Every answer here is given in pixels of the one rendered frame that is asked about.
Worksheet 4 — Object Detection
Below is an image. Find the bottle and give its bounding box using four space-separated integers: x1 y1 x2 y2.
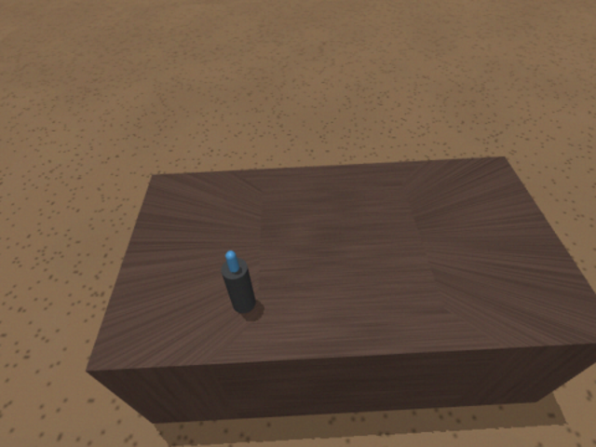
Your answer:
221 251 256 314

